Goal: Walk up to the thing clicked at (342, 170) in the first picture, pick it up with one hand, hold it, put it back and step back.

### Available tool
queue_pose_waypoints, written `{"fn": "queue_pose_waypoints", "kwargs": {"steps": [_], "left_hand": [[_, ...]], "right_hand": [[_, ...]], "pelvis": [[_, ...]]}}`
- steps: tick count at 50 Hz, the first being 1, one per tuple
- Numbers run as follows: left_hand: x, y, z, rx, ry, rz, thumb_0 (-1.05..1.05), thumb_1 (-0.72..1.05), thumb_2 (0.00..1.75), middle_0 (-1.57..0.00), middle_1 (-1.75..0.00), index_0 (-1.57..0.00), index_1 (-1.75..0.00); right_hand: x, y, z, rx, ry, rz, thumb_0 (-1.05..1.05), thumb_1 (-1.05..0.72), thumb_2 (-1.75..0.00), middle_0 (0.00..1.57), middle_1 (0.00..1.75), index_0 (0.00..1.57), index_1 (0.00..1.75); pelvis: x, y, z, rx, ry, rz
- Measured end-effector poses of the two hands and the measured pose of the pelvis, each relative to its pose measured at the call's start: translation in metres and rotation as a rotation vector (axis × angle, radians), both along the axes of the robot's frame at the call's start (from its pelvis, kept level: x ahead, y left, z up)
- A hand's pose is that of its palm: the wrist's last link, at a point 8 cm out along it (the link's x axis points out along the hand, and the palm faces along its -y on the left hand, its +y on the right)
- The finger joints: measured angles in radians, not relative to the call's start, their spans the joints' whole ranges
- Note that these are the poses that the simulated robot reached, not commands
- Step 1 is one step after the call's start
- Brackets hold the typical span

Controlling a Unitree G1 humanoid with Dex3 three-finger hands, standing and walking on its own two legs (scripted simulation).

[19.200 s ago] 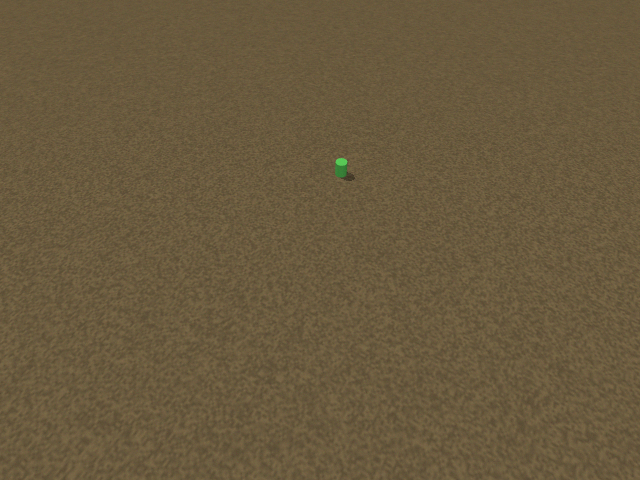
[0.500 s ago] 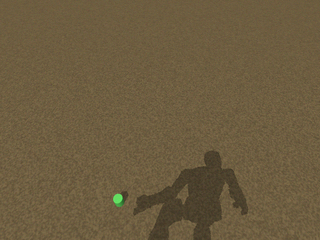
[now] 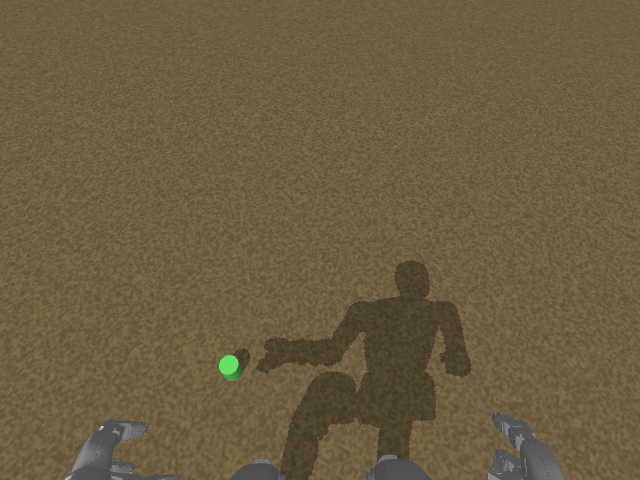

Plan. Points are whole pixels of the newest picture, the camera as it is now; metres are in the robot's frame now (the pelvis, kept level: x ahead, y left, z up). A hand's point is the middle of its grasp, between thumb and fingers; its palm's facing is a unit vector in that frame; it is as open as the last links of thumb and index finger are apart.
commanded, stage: rise first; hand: left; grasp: from above
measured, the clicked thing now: (230, 368) +0.44 +0.25 -0.71
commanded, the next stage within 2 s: none
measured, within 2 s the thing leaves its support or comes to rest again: neither
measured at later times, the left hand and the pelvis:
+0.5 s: hand out of the picture +0.13 +0.26 -0.20, palm faces -0.20 -0.85 -0.48, open 14.0 cm; pelvis +0.00 +0.00 -0.07, yaw +0 degrees
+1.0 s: hand (171, 428) +0.24 +0.29 -0.38, palm faces -0.45 -0.45 -0.77, open 13.9 cm; pelvis -0.06 -0.01 -0.24, yaw -1 degrees
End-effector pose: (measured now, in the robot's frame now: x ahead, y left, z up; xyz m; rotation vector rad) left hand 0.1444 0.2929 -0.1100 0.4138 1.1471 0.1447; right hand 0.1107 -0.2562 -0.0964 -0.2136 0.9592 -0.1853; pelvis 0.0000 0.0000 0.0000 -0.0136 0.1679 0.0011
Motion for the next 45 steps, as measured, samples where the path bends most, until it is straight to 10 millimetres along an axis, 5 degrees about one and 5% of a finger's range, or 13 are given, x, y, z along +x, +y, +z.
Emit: {"fn": "queue_pose_waypoints", "kwargs": {"steps": [11,31,37,45], "left_hand": [[-0.008,0.003,-0.027,0.048,-0.018,-0.071,0.0,-0.48,0.95,-0.12,-1.03,-0.12,-1.03],[-0.012,0.005,-0.063,0.142,-0.006,-0.179,0.0,-0.51,0.93,-0.08,-1.09,-0.1,-1.07],[0.01,0.014,-0.11,0.223,-0.025,-0.308,0.0,-0.5,0.93,-0.08,-1.1,-0.1,-1.08],[0.067,0.017,-0.177,0.366,-0.144,-0.535,0.0,-0.5,0.95,-0.08,-1.1,-0.09,-1.08]], "right_hand": [[0.037,0.009,-0.021,-0.034,-0.099,0.051,0.01,-0.91,-0.9,0.2,0.3,0.2,0.3],[0.057,0.018,-0.065,-0.024,-0.19,0.113,0.01,-0.91,-0.9,0.2,0.3,0.2,0.3],[0.054,0.006,-0.106,-0.043,-0.186,0.151,0.01,-0.9,-0.9,0.2,0.3,0.2,0.3],[0.036,-0.013,-0.191,-0.067,-0.093,0.153,0.01,-0.89,-0.89,0.2,0.3,0.2,0.3]], "pelvis": [[0.001,0.006,-0.036,-0.017,0.089,0.006],[-0.008,0.002,-0.087,-0.031,0.205,0.015],[-0.022,-0.002,-0.126,-0.024,0.276,0.013],[-0.042,-0.005,-0.196,-0.023,0.375,0.003]]}}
